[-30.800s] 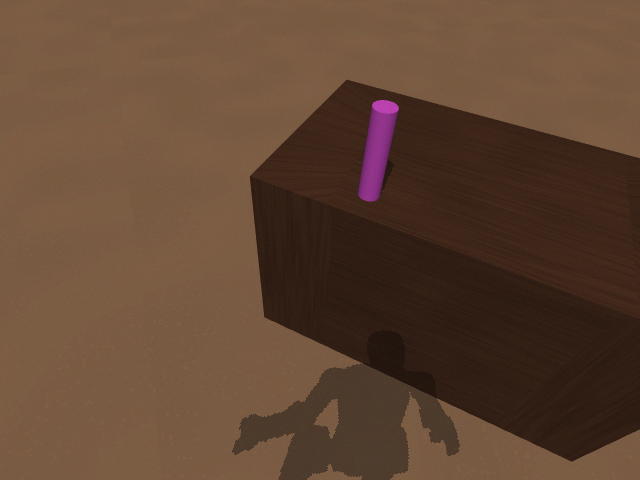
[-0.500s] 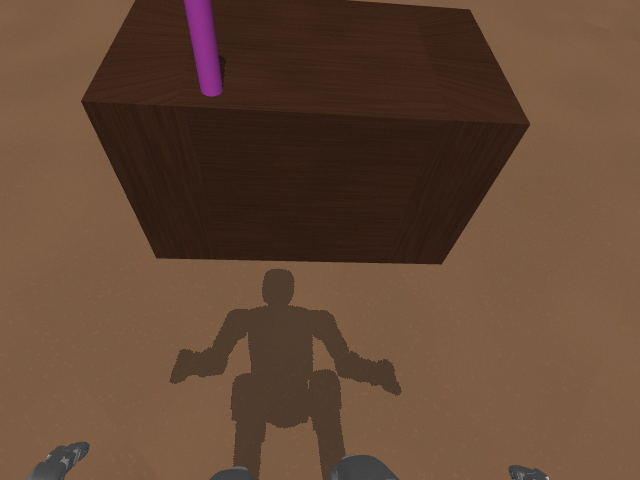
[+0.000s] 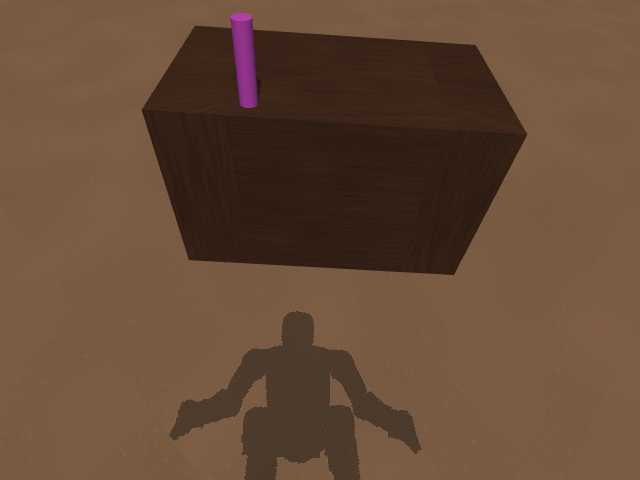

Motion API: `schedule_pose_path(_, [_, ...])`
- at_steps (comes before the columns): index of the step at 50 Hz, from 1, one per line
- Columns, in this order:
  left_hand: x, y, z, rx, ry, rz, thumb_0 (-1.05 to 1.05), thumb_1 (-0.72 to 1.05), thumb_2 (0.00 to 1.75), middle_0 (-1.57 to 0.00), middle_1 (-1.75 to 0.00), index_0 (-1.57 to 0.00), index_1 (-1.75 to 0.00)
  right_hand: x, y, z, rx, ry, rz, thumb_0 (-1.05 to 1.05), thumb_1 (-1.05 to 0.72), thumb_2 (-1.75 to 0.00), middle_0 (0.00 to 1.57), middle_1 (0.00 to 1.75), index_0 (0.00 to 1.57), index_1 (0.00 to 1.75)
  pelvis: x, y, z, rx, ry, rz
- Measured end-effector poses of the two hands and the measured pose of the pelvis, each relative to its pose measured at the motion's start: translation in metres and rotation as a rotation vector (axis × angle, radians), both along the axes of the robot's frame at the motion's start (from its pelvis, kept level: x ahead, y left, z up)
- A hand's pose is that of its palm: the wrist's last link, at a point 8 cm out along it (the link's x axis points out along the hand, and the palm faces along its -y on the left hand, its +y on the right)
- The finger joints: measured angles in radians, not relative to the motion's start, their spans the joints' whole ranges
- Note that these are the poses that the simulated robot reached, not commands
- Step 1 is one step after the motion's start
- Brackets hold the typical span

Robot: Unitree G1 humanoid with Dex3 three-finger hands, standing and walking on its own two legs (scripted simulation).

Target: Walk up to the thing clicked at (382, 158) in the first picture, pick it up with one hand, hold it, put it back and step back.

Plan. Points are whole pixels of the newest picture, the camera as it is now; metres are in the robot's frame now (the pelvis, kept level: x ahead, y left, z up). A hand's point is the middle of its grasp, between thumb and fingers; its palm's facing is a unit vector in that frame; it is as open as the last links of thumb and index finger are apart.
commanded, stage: step back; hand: left
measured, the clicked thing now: (245, 63) +1.09 +0.20 +0.00
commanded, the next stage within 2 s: stand in 0.78 s
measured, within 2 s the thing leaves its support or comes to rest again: neither
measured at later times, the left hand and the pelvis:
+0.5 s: hand out of the picture +0.09 +0.27 -0.15, palm faces +0.01 -0.94 -0.35, open 7.4 cm; pelvis +0.03 +0.01 +0.01, yaw +0 degrees
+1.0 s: hand out of the picture +0.13 +0.26 -0.13, palm faces -0.05 -0.94 -0.34, open 7.4 cm; pelvis +0.03 +0.01 +0.02, yaw -1 degrees
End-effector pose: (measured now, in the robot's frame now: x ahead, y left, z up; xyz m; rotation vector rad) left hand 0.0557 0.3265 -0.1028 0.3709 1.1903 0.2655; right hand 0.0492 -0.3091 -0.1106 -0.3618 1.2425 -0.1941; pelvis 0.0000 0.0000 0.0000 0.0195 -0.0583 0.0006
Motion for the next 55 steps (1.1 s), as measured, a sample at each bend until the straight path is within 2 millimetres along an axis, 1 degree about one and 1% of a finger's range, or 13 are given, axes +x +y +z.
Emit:
schedule_pose_path(3, [-0.006,-0.001,0.000,-0.019,0.019,-0.004,0.01,0.91,0.90,-0.20,-0.30,-0.21,-0.30,-0.007,0.006,0.005,0.011,-0.020,-0.008,0.01,-0.90,-0.90,0.21,0.30,0.21,0.30,-0.003,-0.002,0.005,-0.003,-0.001,-0.011])
schedule_pose_path(7, [-0.008,-0.009,-0.001,-0.029,0.034,-0.016,0.01,0.91,0.90,-0.20,-0.30,-0.20,-0.30,-0.006,0.003,0.004,0.026,-0.042,-0.020,0.01,-0.90,-0.90,0.21,0.30,0.21,0.30,-0.004,-0.007,0.005,-0.007,0.006,-0.025])
schedule_pose_path(12, [-0.008,-0.026,0.001,-0.034,0.011,-0.013,0.01,0.91,0.90,-0.20,-0.30,-0.21,-0.30,0.007,-0.005,-0.001,0.032,-0.039,-0.021,0.01,-0.90,-0.90,0.21,0.30,0.21,0.30,-0.001,-0.014,0.005,-0.037,0.007,-0.020])
schedule_pose_path(15, [-0.005,-0.030,0.003,-0.043,-0.001,0.000,0.01,0.91,0.90,-0.20,-0.30,-0.21,-0.30,0.018,-0.006,0.001,0.029,-0.036,-0.004,0.01,-0.90,-0.90,0.21,0.30,0.21,0.30,0.003,-0.012,0.008,-0.031,0.014,-0.013])
schedule_pose_path(17, [-0.002,-0.030,0.003,-0.050,-0.001,0.002,0.01,0.91,0.90,-0.20,-0.30,-0.21,-0.30,0.024,-0.006,0.002,0.022,-0.032,0.007,0.01,-0.90,-0.90,0.21,0.30,0.21,0.30,0.007,-0.009,0.008,-0.030,0.021,-0.005])
schedule_pose_path(21, [0.011,-0.021,-0.004,-0.062,0.005,0.005,0.01,0.90,0.90,-0.21,-0.30,-0.21,-0.30,0.036,0.000,0.004,0.001,-0.030,0.013,0.01,-0.90,-0.90,0.21,0.30,0.20,0.30,0.017,0.001,0.006,-0.020,0.019,0.008])
schedule_pose_path(26, [0.036,-0.015,-0.007,-0.076,0.000,-0.002,0.01,0.91,0.90,-0.20,-0.30,-0.21,-0.30,0.052,0.014,0.010,0.008,-0.045,0.001,0.01,-0.90,-0.90,0.20,0.30,0.20,0.30,0.029,0.006,0.009,-0.023,0.021,-0.009])
schedule_pose_path(33, [0.075,-0.012,-0.001,-0.070,-0.063,-0.036,0.01,0.91,0.90,-0.20,-0.30,-0.21,-0.30,0.081,0.028,0.014,0.027,-0.100,-0.003,0.01,-0.90,-0.90,0.21,0.30,0.21,0.30,0.036,0.010,0.012,-0.028,0.019,-0.012])
schedule_pose_path(36, [0.085,-0.011,0.003,-0.064,-0.080,-0.046,0.01,0.91,0.90,-0.20,-0.30,-0.21,-0.30,0.089,0.032,0.015,0.035,-0.119,-0.001,0.01,-0.90,-0.90,0.21,0.30,0.21,0.30,0.036,0.012,0.013,-0.026,0.018,-0.016])
schedule_pose_path(39, [0.091,-0.011,0.008,-0.060,-0.090,-0.054,0.01,0.91,0.90,-0.20,-0.30,-0.21,-0.30,0.094,0.034,0.015,0.042,-0.128,0.001,0.01,-0.90,-0.90,0.21,0.30,0.21,0.30,0.036,0.012,0.014,-0.024,0.018,-0.018])
schedule_pose_path(42, [0.091,-0.013,0.010,-0.063,-0.079,-0.056,0.01,0.91,0.90,-0.20,-0.30,-0.20,-0.30,0.094,0.035,0.017,0.054,-0.133,-0.005,0.01,-0.90,-0.90,0.21,0.30,0.21,0.30,0.036,0.012,0.018,-0.022,0.015,-0.020])
schedule_pose_path(46, [0.083,-0.019,0.010,-0.073,-0.043,-0.062,0.01,0.91,0.90,-0.20,-0.30,-0.20,-0.30,0.088,0.032,0.019,0.060,-0.123,-0.014,0.01,-0.90,-0.90,0.21,0.30,0.21,0.30,0.034,0.010,0.021,-0.020,0.015,-0.022])
schedule_pose_path(55, [0.058,-0.030,0.006,-0.090,0.027,-0.059,0.01,0.91,0.90,-0.20,-0.30,-0.21,-0.30,0.059,0.020,0.018,0.050,-0.058,-0.046,0.01,-0.90,-0.90,0.21,0.30,0.21,0.30,0.027,0.005,0.025,-0.019,0.014,-0.024])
